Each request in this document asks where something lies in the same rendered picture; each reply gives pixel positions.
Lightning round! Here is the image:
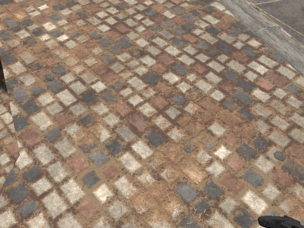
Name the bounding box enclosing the robot right hand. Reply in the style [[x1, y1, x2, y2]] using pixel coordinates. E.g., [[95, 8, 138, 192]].
[[257, 215, 304, 228]]

